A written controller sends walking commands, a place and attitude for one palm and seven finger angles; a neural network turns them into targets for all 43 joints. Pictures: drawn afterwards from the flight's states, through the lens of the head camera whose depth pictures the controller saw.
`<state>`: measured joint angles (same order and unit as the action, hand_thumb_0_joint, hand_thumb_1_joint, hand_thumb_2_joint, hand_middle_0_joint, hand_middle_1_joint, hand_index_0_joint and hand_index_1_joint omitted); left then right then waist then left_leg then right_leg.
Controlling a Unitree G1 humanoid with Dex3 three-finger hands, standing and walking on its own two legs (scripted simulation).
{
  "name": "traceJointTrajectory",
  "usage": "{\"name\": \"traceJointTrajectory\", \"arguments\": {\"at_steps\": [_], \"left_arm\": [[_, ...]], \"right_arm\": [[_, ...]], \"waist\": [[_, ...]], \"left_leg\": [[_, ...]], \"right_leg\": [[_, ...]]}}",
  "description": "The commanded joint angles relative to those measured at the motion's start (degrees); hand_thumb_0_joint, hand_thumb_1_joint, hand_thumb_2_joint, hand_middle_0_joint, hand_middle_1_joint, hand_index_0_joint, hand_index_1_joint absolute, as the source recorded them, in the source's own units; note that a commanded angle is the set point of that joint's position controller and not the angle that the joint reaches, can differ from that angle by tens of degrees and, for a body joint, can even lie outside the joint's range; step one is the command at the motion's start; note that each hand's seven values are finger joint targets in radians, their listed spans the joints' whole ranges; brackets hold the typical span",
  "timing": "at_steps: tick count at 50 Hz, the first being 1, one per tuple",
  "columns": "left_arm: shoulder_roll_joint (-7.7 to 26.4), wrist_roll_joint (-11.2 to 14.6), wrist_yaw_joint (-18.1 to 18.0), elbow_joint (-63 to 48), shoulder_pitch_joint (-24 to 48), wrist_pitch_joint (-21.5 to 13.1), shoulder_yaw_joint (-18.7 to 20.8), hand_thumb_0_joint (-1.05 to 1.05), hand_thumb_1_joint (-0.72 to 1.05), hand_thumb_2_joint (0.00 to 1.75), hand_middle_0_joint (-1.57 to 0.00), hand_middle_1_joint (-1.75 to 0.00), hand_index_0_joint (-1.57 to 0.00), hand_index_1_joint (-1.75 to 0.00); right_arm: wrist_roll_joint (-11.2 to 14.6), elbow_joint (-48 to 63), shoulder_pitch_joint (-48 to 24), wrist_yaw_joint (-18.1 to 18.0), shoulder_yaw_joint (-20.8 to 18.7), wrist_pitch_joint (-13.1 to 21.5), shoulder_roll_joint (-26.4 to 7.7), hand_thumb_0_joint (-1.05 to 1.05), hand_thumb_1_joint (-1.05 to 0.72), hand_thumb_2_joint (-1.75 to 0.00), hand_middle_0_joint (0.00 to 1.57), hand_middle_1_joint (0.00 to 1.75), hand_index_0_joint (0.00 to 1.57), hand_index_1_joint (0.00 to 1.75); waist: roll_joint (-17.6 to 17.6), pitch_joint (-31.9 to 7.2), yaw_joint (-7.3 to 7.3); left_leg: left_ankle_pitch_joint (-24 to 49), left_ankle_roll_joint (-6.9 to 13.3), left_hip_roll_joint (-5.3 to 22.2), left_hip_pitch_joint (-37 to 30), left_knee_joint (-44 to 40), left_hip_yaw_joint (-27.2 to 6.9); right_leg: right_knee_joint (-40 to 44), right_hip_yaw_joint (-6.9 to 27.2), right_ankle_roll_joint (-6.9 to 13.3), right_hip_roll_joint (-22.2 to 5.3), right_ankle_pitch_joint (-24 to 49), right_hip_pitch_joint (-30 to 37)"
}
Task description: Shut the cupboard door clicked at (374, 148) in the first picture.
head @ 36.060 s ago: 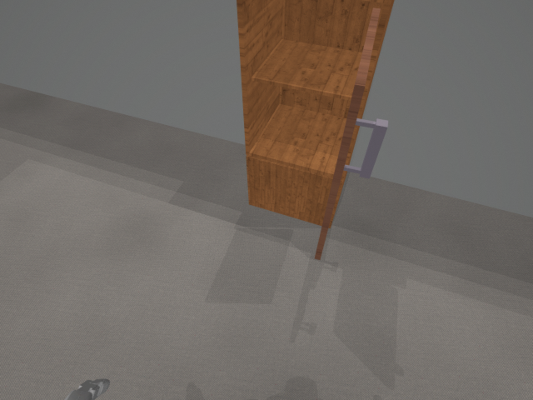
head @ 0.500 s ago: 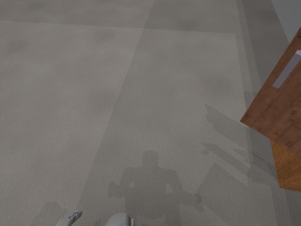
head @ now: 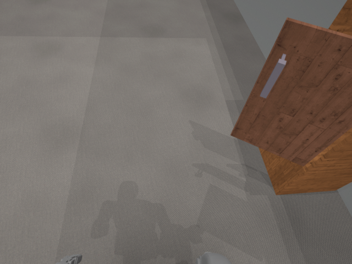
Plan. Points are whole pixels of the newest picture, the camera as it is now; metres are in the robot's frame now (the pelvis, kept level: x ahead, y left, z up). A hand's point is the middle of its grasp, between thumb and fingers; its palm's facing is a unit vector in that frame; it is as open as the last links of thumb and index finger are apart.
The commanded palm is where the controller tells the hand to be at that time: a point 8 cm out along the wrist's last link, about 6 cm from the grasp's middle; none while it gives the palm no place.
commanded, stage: turn to face it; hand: left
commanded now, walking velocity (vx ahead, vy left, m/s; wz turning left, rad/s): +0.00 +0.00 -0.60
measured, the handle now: (273, 76) +0.70 -0.28 +0.01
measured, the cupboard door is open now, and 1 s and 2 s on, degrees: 58 58 58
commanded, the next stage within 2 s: take the last steps up to it in 0.62 s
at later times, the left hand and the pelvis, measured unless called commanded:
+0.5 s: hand (122, 253) +0.16 +0.14 -0.17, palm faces -0.22 -0.95 -0.21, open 7.4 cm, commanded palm none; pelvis +0.03 -0.03 -0.01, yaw -14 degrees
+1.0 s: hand (142, 243) +0.18 +0.10 -0.16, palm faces -0.37 -0.90 -0.23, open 7.4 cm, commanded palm none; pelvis +0.05 -0.06 -0.01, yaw -24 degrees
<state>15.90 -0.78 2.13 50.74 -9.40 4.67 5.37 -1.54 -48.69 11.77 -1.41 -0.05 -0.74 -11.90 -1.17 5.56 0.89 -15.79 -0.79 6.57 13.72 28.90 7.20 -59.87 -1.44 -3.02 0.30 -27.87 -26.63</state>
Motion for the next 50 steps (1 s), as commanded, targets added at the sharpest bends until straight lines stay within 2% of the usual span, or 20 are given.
{"name": "traceJointTrajectory", "arguments": {"at_steps": [1,4,6,7,8,9,11,14,22,25,27,28,31,36,41,44,45,47,48,50], "left_arm": [[1.6,-0.1,0.6,-5.8,3.7,-1.5,-0.2,0.0,0.9,0.9,-0.2,-0.3,-0.2,-0.3],[1.9,-0.2,0.6,-5.6,3.2,-2.1,-0.4,0.0,0.9,0.9,-0.2,-0.3,-0.2,-0.3],[4.2,-0.4,0.3,-3.7,-2.1,-2.8,0.1,0.0,0.9,0.9,-0.2,-0.3,-0.2,-0.3],[9.4,-0.8,-0.5,-2.6,-6.0,-3.6,0.8,0.0,0.9,0.9,-0.2,-0.3,-0.2,-0.3],[14.5,-0.6,-1.3,-1.2,-9.7,-3.9,1.7,0.0,0.9,0.9,-0.2,-0.3,-0.2,-0.3],[14.3,0.1,-2.2,-1.0,-10.5,-3.9,1.8,0.0,0.9,0.9,-0.2,-0.3,-0.2,-0.3],[10.7,0.0,-2.8,-2.0,-4.2,-3.8,1.1,0.0,0.9,0.9,-0.2,-0.3,-0.2,-0.3],[8.3,-0.3,-2.9,-3.5,0.3,-3.9,0.2,0.0,0.9,0.9,-0.2,-0.3,-0.2,-0.3],[9.0,-0.8,-2.7,-2.3,-1.1,-3.7,0.6,0.0,0.9,0.9,-0.2,-0.3,-0.2,-0.3],[7.3,0.0,-2.8,-2.2,0.7,-3.3,0.4,0.0,0.9,0.9,-0.2,-0.3,-0.2,-0.3],[1.7,0.5,-2.2,-2.7,-3.0,-2.7,-0.8,0.0,0.9,0.9,-0.2,-0.3,-0.2,-0.3],[2.8,0.1,-2.1,-3.2,-1.8,-2.5,-0.6,0.0,0.9,0.9,-0.2,-0.3,-0.2,-0.3],[2.5,-0.2,-1.4,-1.3,-1.1,-2.1,0.0,0.0,0.9,0.9,-0.2,-0.3,-0.2,-0.3],[0.1,-0.1,-1.2,-0.2,-0.8,-1.5,-0.9,0.0,0.9,0.9,-0.2,-0.3,-0.2,-0.3],[-0.4,-0.7,0.2,-0.6,1.3,-1.8,-1.1,0.0,0.9,0.9,-0.2,-0.3,-0.2,-0.3],[0.7,-0.8,0.8,1.8,-3.8,-2.7,-0.7,0.0,0.9,0.9,-0.2,-0.3,-0.2,-0.3],[2.4,-0.9,0.5,2.9,-7.1,-3.2,-0.1,0.0,0.9,0.9,-0.2,-0.3,-0.2,-0.3],[10.1,-1.0,-1.0,4.7,-13.3,-3.6,1.2,0.0,0.9,0.9,-0.2,-0.3,-0.2,-0.3],[8.3,-0.7,-1.7,5.1,-13.3,-4.4,1.1,0.0,0.9,0.9,-0.2,-0.3,-0.2,-0.3],[4.7,-0.6,-2.1,4.6,-8.8,-5.0,-0.1,0.0,0.9,0.9,-0.2,-0.3,-0.2,-0.3]], "right_arm": [[-0.3,2.0,3.4,-0.4,-4.9,0.5,-13.6,0.0,-0.9,-0.9,0.2,0.3,0.2,0.3],[-0.2,1.5,3.4,-0.1,-5.5,0.3,-14.4,0.0,-0.9,-0.9,0.2,0.3,0.2,0.3],[0.4,1.5,2.3,0.3,-5.7,0.1,-14.3,0.0,-0.9,-0.9,0.2,0.3,0.2,0.3],[0.9,2.5,2.5,0.8,-5.2,0.0,-11.5,0.0,-0.9,-0.9,0.2,0.3,0.2,0.3],[1.0,5.5,-1.6,0.7,-3.9,-0.1,-7.5,0.0,-0.9,-0.9,0.2,0.3,0.2,0.3],[1.0,5.3,-3.1,-0.3,-3.8,-0.9,-9.2,0.0,-0.9,-0.9,0.2,0.3,0.2,0.3],[0.9,3.5,-2.8,-0.5,-4.0,-0.9,-9.6,0.0,-0.9,-0.9,0.2,0.3,0.2,0.3],[0.6,1.1,0.1,0.3,-3.6,-1.1,-8.0,0.0,-0.9,-0.9,0.2,0.3,0.2,0.3],[1.1,1.2,0.1,0.3,-3.3,-0.5,-6.8,0.0,-0.9,-0.9,0.2,0.3,0.2,0.3],[1.0,-1.1,6.1,-0.3,-3.1,0.5,-7.1,0.0,-0.9,-0.9,0.2,0.3,0.2,0.3],[0.1,-0.7,7.7,-0.5,-4.2,1.0,-14.7,0.0,-0.9,-0.9,0.2,0.3,0.2,0.3],[-0.3,-0.4,7.4,-1.0,-4.1,1.0,-14.8,0.0,-0.9,-0.9,0.2,0.3,0.2,0.3],[-0.5,0.1,3.2,-1.4,-3.1,1.1,-11.1,0.0,-0.9,-0.9,0.2,0.3,0.2,0.3],[-0.2,-2.3,4.4,-1.2,-3.4,0.8,-10.2,0.0,-0.9,-0.9,0.2,0.3,0.2,0.3],[-0.8,-4.2,6.5,-0.5,-5.1,0.6,-13.0,0.0,-0.9,-0.9,0.2,0.3,0.2,0.3],[-0.4,-5.4,5.9,-0.3,-5.4,0.8,-12.9,0.0,-0.9,-0.9,0.2,0.3,0.2,0.3],[-0.1,-5.3,5.0,-0.1,-5.3,1.0,-11.5,0.0,-0.9,-0.9,0.2,0.3,0.2,0.3],[0.2,-0.9,-2.9,0.5,-3.4,1.2,-6.0,0.0,-0.9,-0.9,0.2,0.3,0.2,0.3],[0.1,-0.9,-5.1,0.2,-3.9,1.0,-7.7,0.0,-0.9,-0.9,0.2,0.3,0.2,0.3],[-0.1,-2.5,-3.2,0.6,-4.4,1.3,-7.5,0.0,-0.9,-0.9,0.2,0.3,0.2,0.3]], "waist": [[13.7,-8.0,-2.86],[14.7,-8.5,-2.67],[9.9,-10.3,0.4],[-1.7,-12.7,2.16],[-14.7,-11.0,4.33],[-12.1,-10.8,4.59],[-13.7,-8.5,1.64],[-8.2,-9.3,-1.31],[-6.3,-8.2,-0.87],[-4.8,-8.8,-3.54],[17.7,-9.1,-2.63],[16.9,-7.4,-3.24],[12.0,-5.5,-1.28],[11.5,-7.5,-1.94],[11.2,-5.4,-3.78],[7.8,-6.4,-1.31],[3.1,-6.4,0.45],[-14.9,-1.3,5.25],[-13.1,0.9,4.5],[-7.6,3.5,0.93]], "left_leg": [[27.2,7.6,13.5,-7.8,-6.0,-4.2],[26.7,6.0,13.4,-7.2,-2.2,-2.5],[20.6,1.7,10.6,-1.5,6.4,0.8],[9.5,-1.7,6.1,8.5,16.4,4.0],[-22.0,-4.0,-1.5,21.4,28.8,3.1],[-21.2,-3.7,-0.7,22.4,35.9,-5.2],[-14.9,-3.9,0.4,24.4,40.3,-8.2],[-8.4,-4.6,-0.2,17.7,34.4,-6.0],[-7.6,-3.7,-3.5,10.6,15.1,-4.9],[6.0,-2.8,-3.8,-3.3,-3.6,-5.2],[16.5,5.4,14.4,-8.7,-10.6,-24.1],[18.7,9.7,18.7,-6.0,-12.8,-26.8],[21.4,9.8,13.5,-2.4,-11.6,-17.6],[21.2,9.2,11.3,-5.6,-10.4,-10.2],[-9.3,8.0,13.7,-2.8,-14.7,-13.0],[-13.6,5.1,11.3,2.0,-9.2,-9.3],[-14.5,3.1,8.1,7.3,-3.4,-5.7],[-21.9,-1.2,-2.9,27.3,21.9,1.9],[-17.5,-0.6,-1.8,30.0,29.8,-3.9],[-11.3,-0.9,-0.1,29.9,34.2,-5.6]], "right_leg": [[10.4,-2.7,0.2,-1.3,1.8,2.1],[20.5,-4.8,1.3,0.1,5.4,7.5],[34.2,-4.0,2.9,-0.2,17.9,19.5],[37.9,7.4,6.4,-9.9,30.0,30.7],[38.5,23.0,13.2,-22.4,50.9,32.8],[39.1,24.1,16.4,-23.2,51.7,28.4],[39.1,20.8,15.8,-18.6,44.9,25.6],[38.4,12.8,13.6,-13.6,42.9,20.1],[38.6,18.1,14.5,-13.2,35.6,18.2],[32.7,16.7,9.5,-9.0,30.6,11.4],[17.5,5.5,3.6,2.5,1.4,1.2],[7.3,4.0,2.6,2.4,-7.1,-0.8],[-3.1,4.7,1.6,-0.6,-1.6,-1.0],[6.9,0.9,1.1,-1.1,1.0,2.5],[18.4,-2.4,2.6,-0.1,1.0,6.2],[34.3,-4.2,3.8,1.4,8.8,18.0],[40.5,-0.9,5.1,-0.8,7.2,24.5],[53.0,26.0,15.7,-19.6,-5.8,29.7],[53.1,28.4,18.5,-19.8,-2.1,26.5],[51.6,20.9,18.7,-16.8,2.7,23.1]]}}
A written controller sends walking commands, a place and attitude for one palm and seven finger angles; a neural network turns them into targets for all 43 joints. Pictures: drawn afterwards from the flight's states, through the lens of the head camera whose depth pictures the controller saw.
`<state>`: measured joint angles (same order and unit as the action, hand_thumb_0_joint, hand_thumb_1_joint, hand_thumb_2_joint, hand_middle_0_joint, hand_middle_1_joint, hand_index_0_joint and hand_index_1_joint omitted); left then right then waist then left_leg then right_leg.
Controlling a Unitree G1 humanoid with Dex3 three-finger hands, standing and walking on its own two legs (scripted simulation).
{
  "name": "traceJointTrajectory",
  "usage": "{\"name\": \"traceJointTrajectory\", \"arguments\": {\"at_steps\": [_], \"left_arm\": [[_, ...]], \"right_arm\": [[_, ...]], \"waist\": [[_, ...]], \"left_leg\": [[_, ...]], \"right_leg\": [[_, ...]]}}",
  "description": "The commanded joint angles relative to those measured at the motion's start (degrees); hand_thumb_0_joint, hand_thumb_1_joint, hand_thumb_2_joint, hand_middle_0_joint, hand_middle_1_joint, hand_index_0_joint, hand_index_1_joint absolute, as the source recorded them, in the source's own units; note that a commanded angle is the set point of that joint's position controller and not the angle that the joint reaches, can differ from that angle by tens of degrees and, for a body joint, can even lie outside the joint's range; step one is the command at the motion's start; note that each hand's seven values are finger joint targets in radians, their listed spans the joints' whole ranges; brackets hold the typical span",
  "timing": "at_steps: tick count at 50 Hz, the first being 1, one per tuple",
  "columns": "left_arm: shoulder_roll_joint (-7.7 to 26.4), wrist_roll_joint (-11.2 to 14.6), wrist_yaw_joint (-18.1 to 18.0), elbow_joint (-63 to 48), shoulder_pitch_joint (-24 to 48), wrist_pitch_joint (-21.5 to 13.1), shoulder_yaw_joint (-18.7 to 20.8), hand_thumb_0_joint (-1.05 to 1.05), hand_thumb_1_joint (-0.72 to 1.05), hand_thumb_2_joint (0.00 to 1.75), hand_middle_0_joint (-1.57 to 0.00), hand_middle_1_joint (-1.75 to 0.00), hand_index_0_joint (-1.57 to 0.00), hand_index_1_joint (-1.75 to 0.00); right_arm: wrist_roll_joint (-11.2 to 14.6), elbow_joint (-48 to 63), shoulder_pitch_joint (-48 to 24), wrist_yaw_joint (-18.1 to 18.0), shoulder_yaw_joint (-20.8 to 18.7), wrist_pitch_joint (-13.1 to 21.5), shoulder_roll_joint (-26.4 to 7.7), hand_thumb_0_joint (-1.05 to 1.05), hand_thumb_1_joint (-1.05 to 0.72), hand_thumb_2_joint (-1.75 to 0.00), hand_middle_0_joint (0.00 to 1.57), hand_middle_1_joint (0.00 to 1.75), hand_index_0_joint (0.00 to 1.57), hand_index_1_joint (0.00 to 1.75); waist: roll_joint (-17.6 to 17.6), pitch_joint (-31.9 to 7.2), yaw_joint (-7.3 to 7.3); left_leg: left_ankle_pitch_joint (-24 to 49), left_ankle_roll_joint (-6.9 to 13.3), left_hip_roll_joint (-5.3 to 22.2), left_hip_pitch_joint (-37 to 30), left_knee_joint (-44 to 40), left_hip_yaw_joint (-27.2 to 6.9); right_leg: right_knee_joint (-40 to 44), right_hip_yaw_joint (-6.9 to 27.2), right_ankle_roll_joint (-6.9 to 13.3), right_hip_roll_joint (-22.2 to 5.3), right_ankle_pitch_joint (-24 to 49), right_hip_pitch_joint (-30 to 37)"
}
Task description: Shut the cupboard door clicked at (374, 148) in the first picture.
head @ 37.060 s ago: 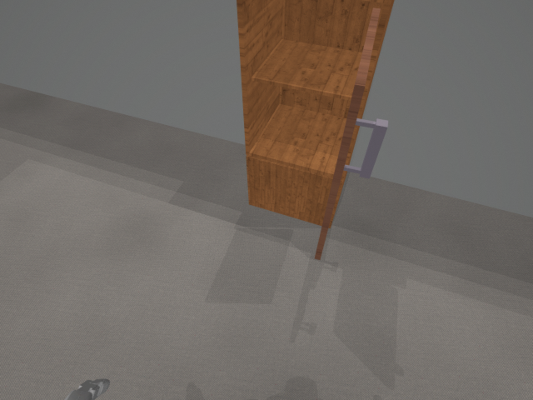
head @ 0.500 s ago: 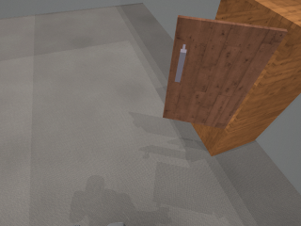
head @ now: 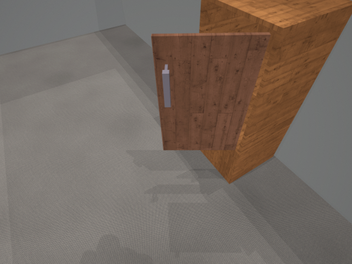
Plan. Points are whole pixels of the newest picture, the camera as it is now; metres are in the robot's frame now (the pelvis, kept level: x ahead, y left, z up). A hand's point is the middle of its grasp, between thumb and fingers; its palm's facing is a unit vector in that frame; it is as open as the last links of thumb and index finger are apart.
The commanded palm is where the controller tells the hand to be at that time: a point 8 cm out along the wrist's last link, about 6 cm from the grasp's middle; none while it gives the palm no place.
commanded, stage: take the last steps up to it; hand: left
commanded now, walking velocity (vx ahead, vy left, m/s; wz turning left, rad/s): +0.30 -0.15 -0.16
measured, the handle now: (167, 86) +0.69 +0.06 +0.01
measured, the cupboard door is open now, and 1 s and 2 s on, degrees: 58 58 58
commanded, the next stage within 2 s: come to a stop and stand still in 0.50 s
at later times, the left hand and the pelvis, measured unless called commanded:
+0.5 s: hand (126, 249) +0.20 +0.15 -0.18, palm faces -0.07 -0.99 -0.15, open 7.4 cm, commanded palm none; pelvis +0.14 -0.03 +0.00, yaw -6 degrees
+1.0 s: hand (158, 205) +0.32 +0.08 -0.15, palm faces -0.02 -0.97 -0.25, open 7.3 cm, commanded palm none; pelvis +0.21 -0.11 +0.01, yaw -3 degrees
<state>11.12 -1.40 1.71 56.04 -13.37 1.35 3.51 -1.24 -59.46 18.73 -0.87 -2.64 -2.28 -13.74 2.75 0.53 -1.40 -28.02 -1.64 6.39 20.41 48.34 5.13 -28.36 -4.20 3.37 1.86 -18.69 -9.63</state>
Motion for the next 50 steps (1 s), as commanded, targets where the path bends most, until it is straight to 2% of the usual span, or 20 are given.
{"name": "traceJointTrajectory", "arguments": {"at_steps": [1,4,11,14,15,16,17,20,23,26,31,33,34,35,36,38,39,42,46,50], "left_arm": [[8.5,0.0,-1.7,-1.0,-3.1,-2.2,1.3,0.0,0.9,0.9,-0.2,-0.3,-0.2,-0.3],[7.7,0.1,-1.6,-0.4,-3.7,-3.3,0.9,0.0,0.9,0.9,-0.2,-0.3,-0.2,-0.3],[8.3,-0.1,-1.8,2.8,-6.2,-3.1,0.8,0.0,0.9,0.9,-0.2,-0.3,-0.2,-0.3],[7.9,0.7,-1.7,2.3,-3.6,-3.0,0.9,0.0,0.9,0.9,-0.2,-0.3,-0.2,-0.3],[5.1,1.1,-1.4,1.6,-6.6,-2.9,0.7,0.0,0.9,0.9,-0.2,-0.3,-0.2,-0.3],[4.4,1.1,-0.9,0.0,-6.8,-3.0,-0.1,0.0,0.9,0.9,-0.2,-0.3,-0.2,-0.3],[6.7,0.2,-1.2,-0.7,-4.5,-2.4,0.2,0.0,0.9,0.9,-0.2,-0.3,-0.2,-0.3],[4.6,-0.5,0.1,-1.0,-0.5,-1.2,1.0,0.0,0.9,0.9,-0.2,-0.3,-0.2,-0.3],[2.5,-0.4,0.7,-0.6,-2.4,-0.1,1.0,0.0,0.9,0.9,-0.2,-0.3,-0.2,-0.3],[1.7,-0.2,0.6,-1.4,-0.5,0.3,0.6,0.0,0.9,0.9,-0.2,-0.3,-0.2,-0.3],[2.1,-0.3,0.4,-2.5,1.3,-0.8,0.2,0.0,0.9,0.9,-0.2,-0.3,-0.2,-0.3],[3.7,-0.1,-0.6,-0.6,-3.3,-2.0,0.1,0.0,0.9,0.9,-0.2,-0.3,-0.2,-0.3],[7.7,-0.2,-1.4,0.6,-6.4,-3.0,0.5,0.0,0.9,0.9,-0.2,-0.3,-0.2,-0.3],[11.9,-0.2,-2.2,1.2,-6.6,-3.5,0.7,0.0,0.9,0.9,-0.2,-0.3,-0.2,-0.3],[12.9,0.0,-2.3,0.7,-5.7,-3.4,0.0,0.0,0.9,0.9,-0.2,-0.3,-0.2,-0.3],[11.6,0.0,-3.5,0.8,-1.3,-3.3,0.6,0.0,0.9,0.9,-0.2,-0.3,-0.2,-0.3],[10.8,0.1,-3.9,0.7,-1.2,-2.8,0.6,0.0,0.9,0.9,-0.2,-0.3,-0.2,-0.3],[11.7,0.0,-4.8,0.4,-1.5,-1.7,1.7,0.0,0.9,0.9,-0.2,-0.3,-0.2,-0.3],[10.5,-0.3,-5.4,-1.5,1.1,-1.6,1.9,0.0,0.9,0.9,-0.2,-0.3,-0.2,-0.3],[11.0,-0.9,-4.7,-3.0,2.7,-1.2,1.9,0.0,0.9,0.9,-0.2,-0.3,-0.2,-0.3]], "right_arm": [[-0.6,7.4,-8.6,0.4,-1.8,2.8,-5.1,0.0,-0.9,-0.9,0.2,0.3,0.2,0.3],[-0.8,6.8,-7.0,0.9,-1.4,2.9,-3.0,0.0,-0.9,-0.9,0.2,0.3,0.2,0.3],[-0.4,8.0,-10.1,0.3,-0.7,4.0,-2.6,0.0,-0.9,-0.9,0.2,0.3,0.2,0.3],[-0.8,3.5,3.1,-1.0,-1.4,4.9,-4.8,0.0,-0.9,-0.9,0.2,0.3,0.2,0.3],[-1.8,2.0,10.4,-1.7,-2.6,5.4,-10.7,0.0,-0.9,-0.9,0.2,0.3,0.2,0.3],[-1.7,0.9,14.7,-2.0,-2.9,5.0,-14.6,0.0,-0.9,-0.9,0.2,0.3,0.2,0.3],[-0.8,1.9,12.1,-2.2,-2.5,4.5,-14.4,0.0,-0.9,-0.9,0.2,0.3,0.2,0.3],[-0.9,4.7,1.1,-2.2,-1.3,4.9,-8.1,0.0,-0.9,-0.9,0.2,0.3,0.2,0.3],[-0.9,4.8,-0.8,-1.7,-1.3,5.3,-7.3,0.0,-0.9,-0.9,0.2,0.3,0.2,0.3],[-0.9,4.7,-0.9,-0.8,-1.7,4.6,-6.9,0.0,-0.9,-0.9,0.2,0.3,0.2,0.3],[-0.7,4.6,-1.4,-0.2,-2.7,3.4,-7.7,0.0,-0.9,-0.9,0.2,0.3,0.2,0.3],[-0.3,3.5,-1.1,0.0,-1.7,3.1,-4.9,0.0,-0.9,-0.9,0.2,0.3,0.2,0.3],[0.2,3.2,0.9,0.3,-1.1,3.2,-2.0,0.0,-0.9,-0.9,0.2,0.3,0.2,0.3],[0.7,3.7,3.3,0.5,-0.2,2.9,1.6,0.0,-0.9,-0.9,0.2,0.3,0.2,0.3],[1.1,3.8,3.3,0.1,-0.1,2.1,1.0,0.0,-0.9,-0.9,0.2,0.3,0.2,0.3],[1.3,2.1,4.6,-0.8,-0.7,0.8,-1.7,0.0,-0.9,-0.9,0.2,0.3,0.2,0.3],[1.4,1.7,2.9,-1.0,-0.9,0.7,-2.8,0.0,-0.9,-0.9,0.2,0.3,0.2,0.3],[1.0,3.4,-2.6,-0.4,-1.2,-0.6,-3.1,0.0,-0.9,-0.9,0.2,0.3,0.2,0.3],[0.3,5.8,-4.5,0.5,-1.6,-2.0,-2.3,0.0,-0.9,-0.9,0.2,0.3,0.2,0.3],[0.6,7.3,-5.4,0.9,-1.5,-1.3,-1.9,0.0,-0.9,-0.9,0.2,0.3,0.2,0.3]], "waist": [[-9.6,7.7,1.74],[-8.1,4.5,0.71],[-7.7,3.5,1.01],[-4.6,-2.2,-5.33],[6.8,-9.1,-7.08],[15.2,-11.0,-6.93],[8.1,-8.4,-6.04],[5.3,3.6,-1.4],[3.6,2.2,0.98],[7.2,3.8,0.71],[6.3,1.9,1.1],[1.4,-1.0,3.51],[-6.6,-4.0,4.3],[-16.7,-6.5,2.95],[-11.5,-6.3,2.75],[-23.1,-7.4,1.56],[-19.6,-7.6,2.36],[-9.7,-5.7,3.85],[-10.7,-5.1,2.59],[-14.2,-4.7,2.25]], "left_leg": [[3.7,-0.5,0.4,20.5,14.4,-2.9],[8.8,-1.2,-0.2,16.7,9.6,-0.7],[9.5,0.1,-1.8,11.5,-6.0,2.0],[20.1,1.4,-3.7,-12.2,-19.0,2.7],[24.7,6.8,9.9,-27.7,-22.9,-16.5],[30.1,13.8,24.4,-34.2,-28.7,-33.6],[21.7,15.1,26.1,-26.0,-31.1,-35.3],[8.8,11.0,19.0,-8.9,-36.9,-22.1],[14.0,8.6,14.0,-5.6,-36.9,-9.2],[11.8,8.0,11.3,-2.3,-38.1,-3.7],[9.7,7.6,10.0,-2.4,-32.9,-2.6],[17.6,3.6,4.5,-3.6,-22.0,1.4],[10.3,0.6,0.9,1.4,-14.9,3.1],[-5.0,-0.9,-3.5,3.8,-8.6,3.0],[-8.6,-0.2,-3.0,-0.7,-4.4,-0.9],[-7.7,-0.8,-2.9,1.9,2.1,-3.6],[-6.5,-1.0,-3.4,3.6,5.9,-4.6],[-2.9,-1.6,-5.3,7.6,14.6,-5.9],[2.6,-2.1,-5.4,7.9,16.2,-7.9],[2.2,-1.5,-5.4,2.2,4.4,-5.9]], "right_leg": [[19.1,18.7,11.3,-16.3,-2.1,4.1],[17.3,12.6,9.9,-13.1,11.5,5.2],[11.8,12.7,9.8,-12.8,29.4,10.3],[-6.5,8.6,5.7,-8.1,37.8,2.1],[-21.5,5.9,1.7,-2.5,20.0,-10.8],[-38.3,3.7,0.0,2.2,-13.7,-22.5],[-45.4,8.1,0.1,-0.4,-14.8,-23.6],[-44.5,7.7,-2.0,-5.6,-4.1,-24.9],[-34.1,4.8,-3.3,-6.6,0.3,-20.1],[-23.7,1.6,-4.3,-6.6,4.1,-16.8],[-9.7,-2.0,-5.4,-4.1,6.7,-8.3],[2.5,-1.4,-5.5,-3.3,13.2,1.0],[6.2,7.6,-4.0,-10.7,23.0,8.7],[8.4,17.0,0.0,-21.5,36.3,10.7],[8.4,16.4,2.9,-24.3,43.0,5.0],[4.9,17.3,5.4,-23.5,61.8,8.0],[3.5,16.0,6.6,-23.5,65.3,10.1],[4.4,13.9,8.0,-25.0,60.9,8.6],[7.1,11.3,7.8,-23.9,46.6,2.7],[8.6,10.5,7.4,-22.2,34.4,-1.3]]}}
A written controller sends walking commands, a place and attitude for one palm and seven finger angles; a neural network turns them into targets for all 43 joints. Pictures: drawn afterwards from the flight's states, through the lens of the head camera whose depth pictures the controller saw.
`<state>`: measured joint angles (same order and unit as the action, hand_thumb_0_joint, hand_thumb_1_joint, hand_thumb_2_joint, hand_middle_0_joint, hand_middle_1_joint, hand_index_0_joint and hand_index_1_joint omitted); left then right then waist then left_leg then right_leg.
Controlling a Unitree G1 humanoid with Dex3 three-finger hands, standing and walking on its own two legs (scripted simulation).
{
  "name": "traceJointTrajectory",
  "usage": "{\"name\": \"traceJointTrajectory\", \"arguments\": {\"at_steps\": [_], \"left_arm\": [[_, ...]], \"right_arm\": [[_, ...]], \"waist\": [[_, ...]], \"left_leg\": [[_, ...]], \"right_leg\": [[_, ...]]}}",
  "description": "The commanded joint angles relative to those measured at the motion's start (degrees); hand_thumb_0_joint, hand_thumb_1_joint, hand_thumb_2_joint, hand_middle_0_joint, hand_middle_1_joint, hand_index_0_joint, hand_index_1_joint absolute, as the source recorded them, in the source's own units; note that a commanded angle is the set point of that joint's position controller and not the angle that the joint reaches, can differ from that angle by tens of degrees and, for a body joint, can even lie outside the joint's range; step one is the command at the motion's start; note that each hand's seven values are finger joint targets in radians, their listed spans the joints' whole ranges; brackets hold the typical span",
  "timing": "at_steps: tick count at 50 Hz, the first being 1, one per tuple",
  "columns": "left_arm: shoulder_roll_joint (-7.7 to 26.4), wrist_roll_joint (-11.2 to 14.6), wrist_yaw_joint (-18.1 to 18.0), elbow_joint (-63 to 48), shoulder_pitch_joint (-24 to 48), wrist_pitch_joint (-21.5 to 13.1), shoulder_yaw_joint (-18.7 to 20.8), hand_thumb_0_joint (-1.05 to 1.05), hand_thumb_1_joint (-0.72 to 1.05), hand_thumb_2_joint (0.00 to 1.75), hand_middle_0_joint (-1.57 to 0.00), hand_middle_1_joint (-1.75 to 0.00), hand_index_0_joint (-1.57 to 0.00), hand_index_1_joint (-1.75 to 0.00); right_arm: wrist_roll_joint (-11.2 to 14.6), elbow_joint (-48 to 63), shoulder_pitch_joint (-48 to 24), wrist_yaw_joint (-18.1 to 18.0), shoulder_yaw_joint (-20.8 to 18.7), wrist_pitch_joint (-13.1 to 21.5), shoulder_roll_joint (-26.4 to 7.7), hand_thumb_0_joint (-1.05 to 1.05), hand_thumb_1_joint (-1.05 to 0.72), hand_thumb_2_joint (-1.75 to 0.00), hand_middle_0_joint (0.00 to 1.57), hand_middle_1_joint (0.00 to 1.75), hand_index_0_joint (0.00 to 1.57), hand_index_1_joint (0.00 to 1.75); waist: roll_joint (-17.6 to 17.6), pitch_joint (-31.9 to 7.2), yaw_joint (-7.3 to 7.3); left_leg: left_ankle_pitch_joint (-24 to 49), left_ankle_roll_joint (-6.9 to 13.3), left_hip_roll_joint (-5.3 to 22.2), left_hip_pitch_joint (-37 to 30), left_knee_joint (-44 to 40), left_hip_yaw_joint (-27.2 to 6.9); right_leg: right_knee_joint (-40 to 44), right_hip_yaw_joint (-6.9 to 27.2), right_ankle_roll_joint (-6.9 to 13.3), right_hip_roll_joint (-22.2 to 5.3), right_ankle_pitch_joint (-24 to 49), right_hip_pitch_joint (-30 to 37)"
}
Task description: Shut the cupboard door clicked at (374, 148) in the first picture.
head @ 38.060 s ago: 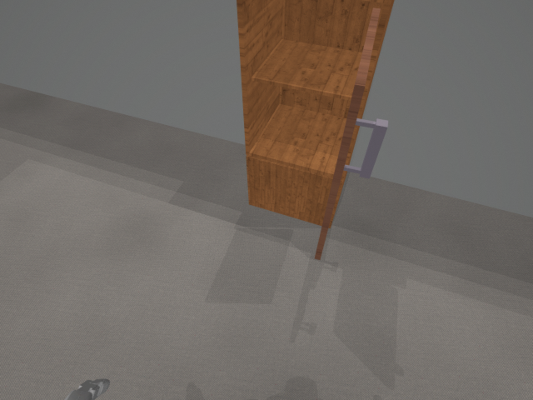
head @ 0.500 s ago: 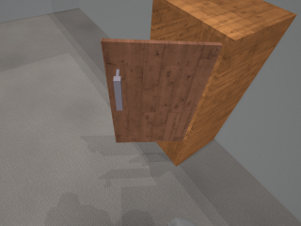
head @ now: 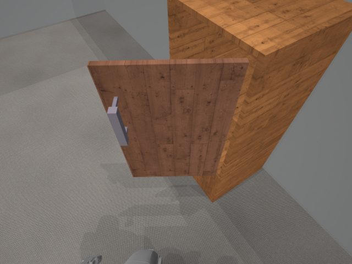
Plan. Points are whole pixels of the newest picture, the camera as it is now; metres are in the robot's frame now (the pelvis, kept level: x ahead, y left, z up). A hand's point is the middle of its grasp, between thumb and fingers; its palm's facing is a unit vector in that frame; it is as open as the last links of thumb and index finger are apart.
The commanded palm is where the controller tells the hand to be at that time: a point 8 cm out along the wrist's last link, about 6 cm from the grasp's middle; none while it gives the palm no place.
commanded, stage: come to a stop and stand still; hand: left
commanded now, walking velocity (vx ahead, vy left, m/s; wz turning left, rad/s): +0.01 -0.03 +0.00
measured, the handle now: (120, 122) +0.47 +0.19 +0.01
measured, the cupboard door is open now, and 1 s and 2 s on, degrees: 58 58 58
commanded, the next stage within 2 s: look again from close up in 0.82 s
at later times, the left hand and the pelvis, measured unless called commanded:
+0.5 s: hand out of the picture -0.04 +0.22 -0.17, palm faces +0.02 -0.98 -0.20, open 7.4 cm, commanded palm none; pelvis -0.04 +0.04 +0.00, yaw -1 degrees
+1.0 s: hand out of the picture -0.05 +0.21 -0.18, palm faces -0.03 -0.98 -0.17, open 7.3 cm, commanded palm none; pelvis -0.05 +0.05 +0.00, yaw -1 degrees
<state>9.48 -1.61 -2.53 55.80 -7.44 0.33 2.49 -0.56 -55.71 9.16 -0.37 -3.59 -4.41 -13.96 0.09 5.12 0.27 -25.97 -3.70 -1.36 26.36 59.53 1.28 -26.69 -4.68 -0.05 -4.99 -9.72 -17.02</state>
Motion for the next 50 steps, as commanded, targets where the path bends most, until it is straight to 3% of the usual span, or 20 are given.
{"name": "traceJointTrajectory", "arguments": {"at_steps": [1,4,5,6,7,8,11,17,19,21,22,23,24,34,42,45,46,47,48,50], "left_arm": [[13.0,-0.8,-0.2,-2.9,-3.2,-0.1,3.0,0.0,0.9,0.9,-0.2,-0.3,-0.2,-0.3],[13.2,-0.4,0.3,-2.7,-2.7,0.6,2.9,0.0,0.9,0.9,-0.2,-0.3,-0.2,-0.3],[11.6,0.1,0.5,-2.7,-3.6,1.0,2.4,0.0,0.9,0.9,-0.2,-0.3,-0.2,-0.3],[8.3,0.6,0.8,-3.2,-5.4,1.5,1.7,0.0,0.9,0.9,-0.2,-0.3,-0.2,-0.3],[6.6,0.5,0.8,-4.2,-5.1,2.1,1.1,0.0,0.9,0.9,-0.2,-0.3,-0.2,-0.3],[7.5,0.4,0.8,-3.8,-3.6,2.6,1.1,0.0,0.9,0.9,-0.2,-0.3,-0.2,-0.3],[8.0,0.5,1.2,-1.0,-6.3,2.9,1.5,0.0,0.9,0.9,-0.2,-0.3,-0.2,-0.3],[6.0,0.7,1.3,1.0,-8.3,1.6,-0.3,0.0,0.9,0.9,-0.2,-0.3,-0.2,-0.3],[5.6,0.8,1.0,3.2,-11.9,0.7,-0.6,0.0,0.9,0.9,-0.2,-0.3,-0.2,-0.3],[7.5,0.6,0.7,3.8,-10.3,-0.3,-1.1,0.0,0.9,0.9,-0.2,-0.3,-0.2,-0.3],[7.6,0.6,0.8,3.6,-9.3,-0.4,-1.2,0.0,0.9,0.9,-0.2,-0.3,-0.2,-0.3],[7.1,0.8,0.7,4.5,-9.1,-1.2,-1.1,0.0,0.9,0.9,-0.2,-0.3,-0.2,-0.3],[6.0,0.9,0.6,4.8,-9.1,-1.5,-1.4,0.0,0.9,0.9,-0.2,-0.3,-0.2,-0.3],[4.1,1.2,0.4,7.2,-11.1,-0.6,-1.7,0.0,0.9,0.9,-0.2,-0.3,-0.2,-0.3],[3.2,1.3,0.4,7.8,-12.0,-0.5,-1.6,0.0,0.9,0.9,-0.2,-0.3,-0.2,-0.3],[2.8,1.4,0.4,7.9,-12.4,-0.7,-1.7,0.0,0.9,0.9,-0.2,-0.3,-0.2,-0.3],[4.6,0.0,-1.7,8.3,-15.7,-3.0,-2.7,0.0,0.9,0.9,-0.2,-0.3,-0.2,-0.3],[7.5,0.4,-1.6,7.2,-15.1,-4.1,-1.9,0.0,0.9,0.9,-0.2,-0.3,-0.2,-0.3],[6.5,0.8,-1.5,5.9,-15.2,-4.0,-2.0,0.0,0.9,0.9,-0.2,-0.3,-0.2,-0.3],[4.7,1.3,-1.1,5.0,-14.2,-3.5,-2.3,0.0,0.9,0.9,-0.2,-0.3,-0.2,-0.3]], "right_arm": [[0.0,3.6,4.2,0.4,-0.4,1.3,-1.6,0.0,-0.9,-0.9,0.2,0.3,0.2,0.3],[0.0,2.3,8.4,0.2,-0.1,2.3,-1.9,0.0,-0.9,-0.9,0.2,0.3,0.2,0.3],[0.0,1.9,9.2,0.2,-0.1,3.0,-3.7,0.0,-0.9,-0.9,0.2,0.3,0.2,0.3],[-0.4,3.0,7.8,0.1,-0.7,3.5,-7.7,0.0,-0.9,-0.9,0.2,0.3,0.2,0.3],[-0.8,5.0,5.1,-0.1,-1.0,3.1,-11.2,0.0,-0.9,-0.9,0.2,0.3,0.2,0.3],[-1.2,5.1,1.7,-0.8,-0.5,3.3,-9.9,0.0,-0.9,-0.9,0.2,0.3,0.2,0.3],[-1.0,5.1,-2.3,-1.7,0.9,3.6,-6.9,0.0,-0.9,-0.9,0.2,0.3,0.2,0.3],[-0.2,1.3,2.1,-1.8,0.8,4.0,-5.5,0.0,-0.9,-0.9,0.2,0.3,0.2,0.3],[0.5,0.3,2.6,-1.7,1.0,4.3,-4.2,0.0,-0.9,-0.9,0.2,0.3,0.2,0.3],[1.0,-0.5,4.2,-1.2,1.4,4.4,-1.5,0.0,-0.9,-0.9,0.2,0.3,0.2,0.3],[0.8,-1.2,5.0,-0.9,1.5,4.2,-0.9,0.0,-0.9,-0.9,0.2,0.3,0.2,0.3],[0.4,-2.3,5.4,-1.1,1.6,4.3,-0.6,0.0,-0.9,-0.9,0.2,0.3,0.2,0.3],[0.4,-2.9,6.1,-1.1,1.4,4.6,-1.2,0.0,-0.9,-0.9,0.2,0.3,0.2,0.3],[0.0,-7.9,9.6,-1.5,2.6,4.7,0.0,0.0,-0.9,-0.9,0.2,0.3,0.2,0.3],[0.0,-9.0,12.8,-1.8,2.6,4.8,0.8,0.0,-0.9,-0.9,0.2,0.3,0.2,0.3],[0.0,-9.0,13.1,-1.9,2.6,5.1,1.0,0.0,-0.9,-0.9,0.2,0.3,0.2,0.3],[0.1,-5.2,5.8,-0.8,3.2,6.5,-0.5,0.0,-0.9,-0.9,0.2,0.3,0.2,0.3],[0.1,-3.1,7.2,-0.9,3.5,6.9,0.8,0.0,-0.9,-0.9,0.2,0.3,0.2,0.3],[-0.2,-3.6,12.9,-1.2,3.3,7.3,2.0,0.0,-0.9,-0.9,0.2,0.3,0.2,0.3],[0.1,-3.5,12.5,-1.5,2.9,7.0,0.7,0.0,-0.9,-0.9,0.2,0.3,0.2,0.3]], "waist": [[-12.4,-9.1,0.58],[-11.4,-9.5,-1.62],[-6.3,-9.6,-1.83],[8.2,-9.0,-0.89],[14.8,-5.1,-0.83],[11.3,-3.5,-0.73],[11.5,-2.4,1.71],[7.5,-5.3,0.36],[3.5,-6.7,1.4],[-1.7,-3.9,-1.07],[0.6,-3.8,-1.47],[-8.1,-6.0,-1.8],[-10.8,-6.0,-1.72],[0.9,0.7,-0.68],[-0.4,0.7,-0.42],[-0.9,-0.6,-0.43],[5.6,1.0,1.72],[4.9,-3.0,-1.14],[1.9,-11.0,-1.85],[-1.6,-12.9,-1.44]], "left_leg": [[0.0,0.8,2.1,-5.3,-10.9,-1.1],[11.2,1.5,1.1,-16.6,-30.1,1.9],[15.2,1.9,3.3,-22.1,-36.7,-0.1],[21.0,5.4,13.3,-21.4,-41.4,-11.8],[24.9,10.3,21.4,-11.4,-44.5,-17.2],[24.0,13.2,20.4,-6.8,-45.6,-16.8],[26.9,12.4,15.0,-8.9,-43.3,-9.7],[26.6,12.8,14.5,-16.3,-42.4,-10.4],[23.6,9.7,11.3,-14.9,-38.9,-8.8],[14.6,5.1,5.9,-15.0,-38.5,-5.3],[17.2,4.6,5.0,-17.6,-38.6,-4.7],[20.3,4.3,5.2,-19.6,-37.5,-3.8],[20.2,4.2,5.4,-20.6,-37.6,-3.4],[14.6,4.3,6.1,-16.4,-42.4,-4.2],[13.2,4.6,6.5,-15.0,-42.7,-4.6],[15.7,4.6,6.6,-16.0,-42.1,-4.7],[22.1,3.4,6.5,-12.5,-29.6,-2.2],[25.1,3.2,5.5,-14.2,-30.5,-3.0],[23.0,4.0,6.1,-16.1,-31.5,-2.9],[25.6,4.9,6.8,-17.0,-31.7,-4.1]], "right_leg": [[6.8,11.3,10.5,-14.4,22.6,6.1],[3.5,10.3,6.4,-10.9,9.6,1.1],[-0.9,9.3,3.9,-8.0,3.2,-2.9],[-7.2,4.4,0.2,-0.9,-9.9,-7.0],[-14.8,1.9,-1.6,2.5,-21.0,-5.0],[-20.7,4.9,-1.3,3.1,-21.2,-3.9],[-28.2,7.4,-0.9,3.8,-16.3,-4.5],[-8.8,4.7,-0.9,3.9,-12.7,2.6],[5.1,7.1,-0.3,3.2,-1.6,9.6],[9.8,14.4,2.6,-3.5,0.0,6.1],[9.7,14.4,3.2,-3.8,0.6,3.8],[9.1,14.4,3.2,-2.5,5.0,4.5],[9.5,13.8,3.1,-2.8,5.8,4.3],[11.3,12.4,2.5,-0.3,-5.9,3.7],[10.9,11.4,2.4,0.1,-6.2,4.9],[10.3,11.3,2.4,-0.1,-4.1,5.1],[8.6,12.2,2.2,-2.8,12.0,3.5],[5.2,12.9,3.1,-5.0,32.0,6.6],[1.2,11.5,3.5,-4.3,28.5,11.6],[1.0,10.3,3.2,-2.2,17.8,11.1]]}}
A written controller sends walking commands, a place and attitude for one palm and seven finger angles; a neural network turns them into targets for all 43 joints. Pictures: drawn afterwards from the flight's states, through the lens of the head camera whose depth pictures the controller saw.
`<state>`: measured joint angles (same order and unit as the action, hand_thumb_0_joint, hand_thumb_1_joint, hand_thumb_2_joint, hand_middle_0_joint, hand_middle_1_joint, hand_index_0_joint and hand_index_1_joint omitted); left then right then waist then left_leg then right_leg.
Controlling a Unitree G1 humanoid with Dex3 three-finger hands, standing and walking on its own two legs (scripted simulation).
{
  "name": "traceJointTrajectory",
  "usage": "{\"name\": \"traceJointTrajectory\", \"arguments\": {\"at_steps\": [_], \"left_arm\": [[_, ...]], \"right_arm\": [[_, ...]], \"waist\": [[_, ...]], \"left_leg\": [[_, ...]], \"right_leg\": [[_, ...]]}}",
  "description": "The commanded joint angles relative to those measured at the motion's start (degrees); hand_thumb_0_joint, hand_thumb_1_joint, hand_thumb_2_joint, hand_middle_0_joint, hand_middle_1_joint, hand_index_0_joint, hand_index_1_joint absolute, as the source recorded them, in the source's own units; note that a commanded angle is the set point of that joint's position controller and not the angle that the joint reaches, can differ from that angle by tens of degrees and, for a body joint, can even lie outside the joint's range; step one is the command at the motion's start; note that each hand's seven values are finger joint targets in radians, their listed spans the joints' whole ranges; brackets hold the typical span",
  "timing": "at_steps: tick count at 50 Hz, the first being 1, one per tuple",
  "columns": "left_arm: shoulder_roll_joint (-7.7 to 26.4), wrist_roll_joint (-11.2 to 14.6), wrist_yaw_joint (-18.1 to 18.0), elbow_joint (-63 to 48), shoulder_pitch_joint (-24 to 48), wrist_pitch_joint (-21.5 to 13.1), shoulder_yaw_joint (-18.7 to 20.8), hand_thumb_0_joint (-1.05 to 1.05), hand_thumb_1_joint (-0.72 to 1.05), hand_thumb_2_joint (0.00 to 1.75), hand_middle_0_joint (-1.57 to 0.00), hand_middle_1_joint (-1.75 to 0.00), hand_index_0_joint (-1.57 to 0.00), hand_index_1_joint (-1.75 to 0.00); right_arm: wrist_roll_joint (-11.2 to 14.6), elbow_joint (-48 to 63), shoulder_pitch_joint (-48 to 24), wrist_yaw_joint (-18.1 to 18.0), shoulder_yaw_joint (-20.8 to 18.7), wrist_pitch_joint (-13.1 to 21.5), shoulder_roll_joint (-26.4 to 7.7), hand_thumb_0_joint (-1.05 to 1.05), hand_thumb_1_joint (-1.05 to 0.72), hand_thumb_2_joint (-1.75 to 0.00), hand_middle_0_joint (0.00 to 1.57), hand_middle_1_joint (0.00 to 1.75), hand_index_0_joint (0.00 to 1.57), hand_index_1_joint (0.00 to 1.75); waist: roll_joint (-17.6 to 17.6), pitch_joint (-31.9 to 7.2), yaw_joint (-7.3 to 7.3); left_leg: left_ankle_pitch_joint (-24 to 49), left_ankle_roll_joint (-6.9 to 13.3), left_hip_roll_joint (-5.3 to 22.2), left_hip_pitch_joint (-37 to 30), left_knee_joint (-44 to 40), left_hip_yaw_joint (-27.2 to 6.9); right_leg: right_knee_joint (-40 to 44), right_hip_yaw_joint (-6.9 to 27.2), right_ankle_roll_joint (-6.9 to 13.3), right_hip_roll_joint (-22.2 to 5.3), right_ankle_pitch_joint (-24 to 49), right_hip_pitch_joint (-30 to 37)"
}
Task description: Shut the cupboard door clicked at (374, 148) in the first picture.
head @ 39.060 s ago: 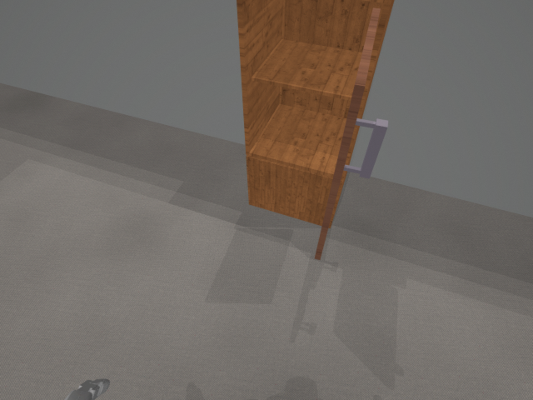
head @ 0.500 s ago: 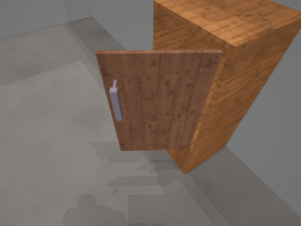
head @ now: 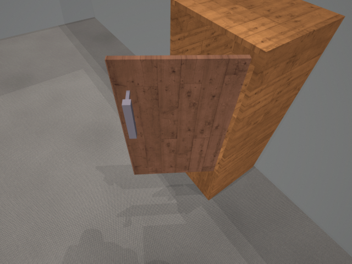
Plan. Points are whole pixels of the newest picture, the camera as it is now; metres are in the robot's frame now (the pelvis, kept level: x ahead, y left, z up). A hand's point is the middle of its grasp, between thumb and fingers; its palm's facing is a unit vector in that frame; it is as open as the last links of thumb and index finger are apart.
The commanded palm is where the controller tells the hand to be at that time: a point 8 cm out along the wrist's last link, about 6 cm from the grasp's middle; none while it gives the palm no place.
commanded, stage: look again from close up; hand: left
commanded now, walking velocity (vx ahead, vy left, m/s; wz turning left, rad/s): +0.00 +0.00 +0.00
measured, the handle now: (130, 115) +0.51 +0.16 +0.01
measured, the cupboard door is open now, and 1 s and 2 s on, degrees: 58 58 58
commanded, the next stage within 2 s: shuffle to correct the standing spot in 0.38 s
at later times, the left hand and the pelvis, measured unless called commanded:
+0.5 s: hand out of the picture -0.03 +0.20 -0.18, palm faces +0.04 -0.98 -0.19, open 7.4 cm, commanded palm none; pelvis -0.02 +0.02 +0.00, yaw +1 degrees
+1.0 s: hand out of the picture -0.04 +0.13 -0.19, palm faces +0.10 -0.99 -0.10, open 7.4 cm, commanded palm none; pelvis +0.03 -0.01 -0.01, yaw +2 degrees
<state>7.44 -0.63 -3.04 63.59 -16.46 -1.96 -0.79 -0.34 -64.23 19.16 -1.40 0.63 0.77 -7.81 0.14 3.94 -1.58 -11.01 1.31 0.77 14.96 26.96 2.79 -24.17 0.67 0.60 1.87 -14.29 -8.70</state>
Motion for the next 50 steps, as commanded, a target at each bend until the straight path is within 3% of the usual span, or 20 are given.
{"name": "traceJointTrajectory", "arguments": {"at_steps": [1,2,5,7,11,12,18,24,27,31,36,38,42,44,46,48,50], "left_arm": [[6.5,0.2,-0.5,-3.2,-4.5,-0.7,0.9,0.0,0.9,0.9,-0.2,-0.3,-0.2,-0.3],[6.1,-0.2,-0.5,-3.6,-4.4,-0.2,0.8,0.0,0.9,0.9,-0.2,-0.3,-0.2,-0.3],[6.3,-0.3,-0.1,-4.6,-4.5,0.5,0.7,0.0,0.9,0.9,-0.2,-0.3,-0.2,-0.3],[6.7,-0.7,0.0,-5.6,-4.8,0.7,0.8,0.0,0.9,0.9,-0.2,-0.3,-0.2,-0.3],[7.4,-0.7,0.3,-7.0,-5.6,1.0,1.1,0.0,0.9,0.9,-0.2,-0.3,-0.2,-0.3],[7.3,-0.8,0.3,-7.2,-6.1,1.1,1.1,0.0,0.9,0.9,-0.2,-0.3,-0.2,-0.3],[8.6,-0.7,0.7,-7.5,-6.3,0.7,1.0,0.0,0.9,0.9,-0.2,-0.3,-0.2,-0.3],[9.4,-0.6,0.9,-6.4,-6.4,0.6,0.8,0.0,0.9,0.9,-0.2,-0.3,-0.2,-0.3],[7.6,-0.8,1.0,-4.9,-8.5,1.1,0.4,0.0,0.9,0.9,-0.2,-0.3,-0.2,-0.3],[7.2,-1.1,1.5,-4.3,-10.5,1.5,0.8,0.0,0.9,0.9,-0.2,-0.3,-0.2,-0.3],[6.4,-1.2,1.9,-4.3,-11.7,1.6,1.2,0.0,0.9,0.9,-0.2,-0.3,-0.2,-0.3],[6.2,-1.2,2.0,-4.4,-12.4,1.6,1.4,0.0,0.9,0.9,-0.2,-0.3,-0.2,-0.3],[6.4,-1.0,2.1,-4.5,-13.3,1.3,1.9,0.0,0.9,0.9,-0.2,-0.3,-0.2,-0.3],[7.0,-0.9,2.0,-4.6,-13.8,1.3,2.3,0.0,0.9,0.9,-0.2,-0.3,-0.2,-0.3],[7.5,-0.8,1.9,-4.3,-14.7,1.4,2.8,0.0,0.9,0.9,-0.2,-0.3,-0.2,-0.3],[7.4,-1.0,1.7,-4.4,-14.3,1.6,3.1,0.0,0.9,0.9,-0.2,-0.3,-0.2,-0.3],[6.6,-1.0,1.9,-4.5,-13.5,1.9,3.0,0.0,0.9,0.9,-0.2,-0.3,-0.2,-0.3]], "right_arm": [[-0.1,5.3,2.2,-0.5,-1.5,1.6,-5.9,0.0,-0.9,-0.9,0.2,0.3,0.2,0.3],[-0.4,5.5,1.4,-0.4,-1.5,1.5,-6.2,0.0,-0.9,-0.9,0.2,0.3,0.2,0.3],[-0.4,7.0,-0.3,0.0,-1.9,0.7,-6.9,0.0,-0.9,-0.9,0.2,0.3,0.2,0.3],[-0.6,7.3,-0.8,0.3,-2.1,0.4,-7.2,0.0,-0.9,-0.9,0.2,0.3,0.2,0.3],[-0.7,8.4,-1.8,0.5,-2.6,0.4,-9.3,0.0,-0.9,-0.9,0.2,0.3,0.2,0.3],[-0.7,8.6,-2.1,0.5,-2.6,0.4,-9.0,0.0,-0.9,-0.9,0.2,0.3,0.2,0.3],[-0.4,8.9,-3.6,0.5,-2.5,1.1,-10.6,0.0,-0.9,-0.9,0.2,0.3,0.2,0.3],[-0.2,7.7,-4.7,0.6,-2.3,0.9,-11.1,0.0,-0.9,-0.9,0.2,0.3,0.2,0.3],[-0.4,6.4,-3.7,0.7,-1.9,0.3,-9.7,0.0,-0.9,-0.9,0.2,0.3,0.2,0.3],[-0.7,6.3,-3.8,0.5,-2.7,-0.3,-10.7,0.0,-0.9,-0.9,0.2,0.3,0.2,0.3],[-0.8,5.8,-2.4,0.0,-3.4,-0.1,-10.6,0.0,-0.9,-0.9,0.2,0.3,0.2,0.3],[-0.7,5.8,-2.1,-0.1,-3.5,0.0,-10.0,0.0,-0.9,-0.9,0.2,0.3,0.2,0.3],[-0.7,5.7,-1.5,-0.4,-3.2,0.5,-7.6,0.0,-0.9,-0.9,0.2,0.3,0.2,0.3],[-0.6,5.8,-1.6,-0.6,-2.8,0.9,-6.2,0.0,-0.9,-0.9,0.2,0.3,0.2,0.3],[-0.7,5.9,-2.5,-0.7,-2.5,1.1,-4.7,0.0,-0.9,-0.9,0.2,0.3,0.2,0.3],[-0.7,5.8,-2.6,-0.8,-2.4,1.3,-3.8,0.0,-0.9,-0.9,0.2,0.3,0.2,0.3],[-0.6,4.1,-0.6,-1.0,-2.5,1.7,-4.4,0.0,-0.9,-0.9,0.2,0.3,0.2,0.3]], "waist": [[-1.7,-8.2,0.49],[0.9,-4.0,0.89],[-1.0,2.7,0.96],[-1.4,4.3,1.07],[-0.1,2.5,1.26],[1.2,1.8,1.53],[0.3,-1.1,1.75],[0.0,-0.4,1.66],[0.2,-0.8,1.72],[2.0,0.6,2.13],[2.7,1.4,2.01],[1.1,1.8,2.14],[-2.8,0.8,1.97],[-6.4,0.1,2.13],[-8.8,0.3,2.32],[-7.1,0.7,1.95],[-1.4,-0.6,1.08]], "left_leg": [[9.3,0.2,4.9,-4.0,-0.1,-6.2],[9.6,0.4,5.2,-2.2,-0.7,-6.6],[-4.2,0.6,4.5,2.2,-4.3,-8.3],[-9.1,0.8,4.3,3.7,-6.1,-9.1],[-14.2,1.3,4.8,3.9,-9.0,-11.2],[-14.2,1.5,5.1,3.9,-9.6,-11.1],[-9.8,1.6,5.0,1.7,-9.2,-10.6],[-10.2,1.2,4.8,1.0,-9.7,-10.3],[-17.1,1.5,5.5,2.4,-11.0,-11.8],[-24.5,2.7,6.9,5.7,-12.7,-14.4],[-22.6,3.7,8.1,5.5,-11.6,-14.6],[-19.9,3.7,7.7,6.0,-9.5,-13.4],[-11.4,2.6,5.0,5.2,-1.8,-7.9],[-6.5,1.8,2.6,6.9,4.6,-3.2],[-6.1,0.8,0.6,8.5,10.4,0.9],[-6.2,0.6,0.8,7.8,10.5,2.0],[2.9,1.4,3.6,0.5,5.1,-0.2]], "right_leg": [[-1.0,4.5,2.4,-8.2,15.2,0.3],[-0.5,4.4,2.5,-7.3,10.5,-2.1],[1.2,4.6,2.4,-6.0,-3.6,-7.6],[1.5,4.4,2.3,-5.8,-6.6,-9.2],[0.3,4.0,1.9,-5.2,-7.4,-8.9],[0.0,3.3,1.9,-5.0,-5.8,-7.9],[1.0,3.7,1.6,-5.8,-1.2,-5.9],[2.9,4.0,1.4,-6.4,-2.2,-6.5],[2.0,1.6,0.7,-5.5,-6.5,-5.2],[-0.8,-0.6,0.8,-4.4,-10.3,-5.8],[-1.5,-1.0,1.5,-4.2,-8.1,-6.6],[-0.4,-0.2,1.9,-4.5,-7.2,-6.4],[3.0,4.0,3.4,-6.2,-6.7,-6.5],[4.2,6.9,4.7,-8.1,-3.6,-4.4],[5.4,9.8,6.6,-10.9,0.5,-3.5],[3.7,9.5,8.0,-11.5,6.9,-3.2],[-2.1,4.5,6.0,-7.8,10.9,-5.7]]}}
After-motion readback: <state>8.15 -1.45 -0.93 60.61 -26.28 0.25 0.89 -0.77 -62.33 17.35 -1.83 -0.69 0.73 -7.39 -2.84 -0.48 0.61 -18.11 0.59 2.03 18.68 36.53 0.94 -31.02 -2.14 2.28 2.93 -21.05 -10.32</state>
